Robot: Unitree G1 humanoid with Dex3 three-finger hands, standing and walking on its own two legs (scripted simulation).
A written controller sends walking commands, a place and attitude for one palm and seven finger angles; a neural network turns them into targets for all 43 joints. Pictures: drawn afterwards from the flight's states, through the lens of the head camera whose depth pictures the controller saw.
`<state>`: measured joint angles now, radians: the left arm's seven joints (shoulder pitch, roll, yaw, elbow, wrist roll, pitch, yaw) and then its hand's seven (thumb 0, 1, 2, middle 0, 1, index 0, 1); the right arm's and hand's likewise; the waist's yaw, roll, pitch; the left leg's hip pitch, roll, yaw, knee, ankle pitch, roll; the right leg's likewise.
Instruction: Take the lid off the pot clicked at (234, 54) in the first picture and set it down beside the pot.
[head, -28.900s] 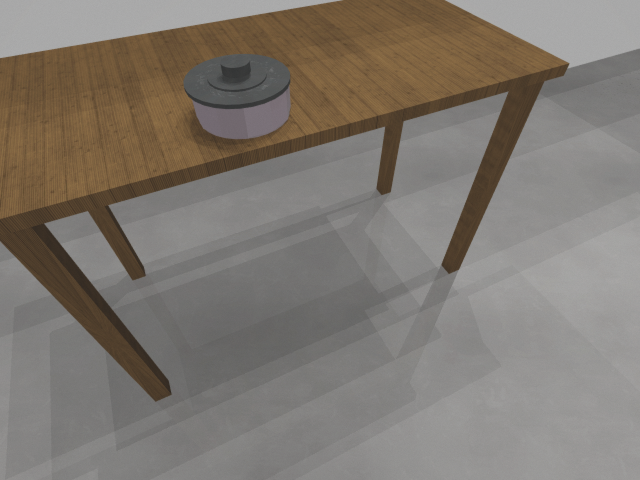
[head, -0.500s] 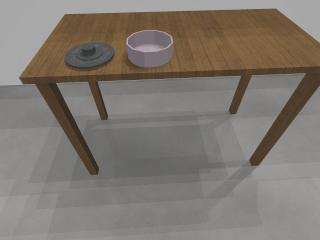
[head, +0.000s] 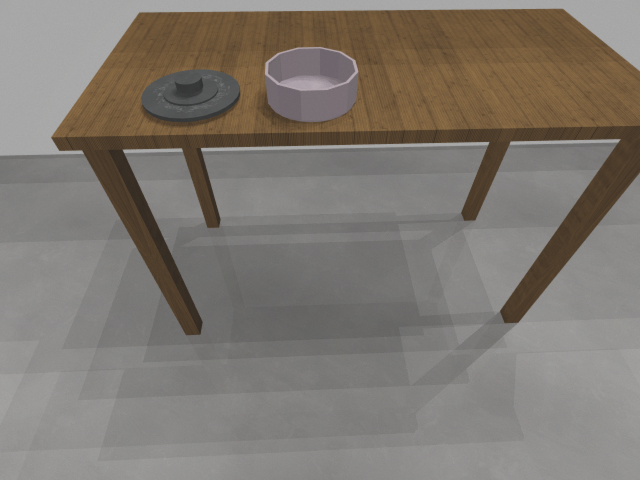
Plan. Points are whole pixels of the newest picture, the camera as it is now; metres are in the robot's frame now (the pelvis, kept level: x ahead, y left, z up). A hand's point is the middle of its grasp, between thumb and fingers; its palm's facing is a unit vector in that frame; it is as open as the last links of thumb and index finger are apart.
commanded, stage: let the arm hang, fingers relaxed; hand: left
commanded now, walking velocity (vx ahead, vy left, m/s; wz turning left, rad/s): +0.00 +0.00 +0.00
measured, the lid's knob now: (188, 82) +0.79 +0.29 +0.09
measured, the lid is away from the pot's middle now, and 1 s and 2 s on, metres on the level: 0.24 0.24 0.24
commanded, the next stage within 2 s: look to check the result in 0.52 s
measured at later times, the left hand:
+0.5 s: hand out of the picture +0.01 +0.18 -0.17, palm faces +0.04 -0.98 -0.20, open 7.4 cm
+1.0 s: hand out of the picture +0.02 +0.18 -0.17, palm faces +0.03 -0.98 -0.21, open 7.4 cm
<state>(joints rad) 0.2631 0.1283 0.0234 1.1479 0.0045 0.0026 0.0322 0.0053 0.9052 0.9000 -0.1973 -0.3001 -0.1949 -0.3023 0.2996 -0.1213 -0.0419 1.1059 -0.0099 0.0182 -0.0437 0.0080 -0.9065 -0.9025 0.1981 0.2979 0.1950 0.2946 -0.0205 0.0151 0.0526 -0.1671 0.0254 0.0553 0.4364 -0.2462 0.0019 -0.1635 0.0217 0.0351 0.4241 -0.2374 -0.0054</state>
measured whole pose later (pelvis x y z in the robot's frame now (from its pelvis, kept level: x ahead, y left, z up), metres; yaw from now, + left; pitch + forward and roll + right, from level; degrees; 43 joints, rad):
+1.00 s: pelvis -0.01 +0.00 +0.00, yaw +0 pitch -1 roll +0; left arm 0.22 0.16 0.03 1.13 0.01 -0.01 0.03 0.00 0.90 0.90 -0.20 -0.30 -0.19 -0.30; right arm 0.25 -0.15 -0.05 1.10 -0.01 0.01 -0.04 0.01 -0.91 -0.90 0.20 0.30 0.20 0.29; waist -0.02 0.01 0.06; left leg -0.18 0.02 0.05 0.43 -0.23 0.00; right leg -0.17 0.02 0.03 0.42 -0.22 0.00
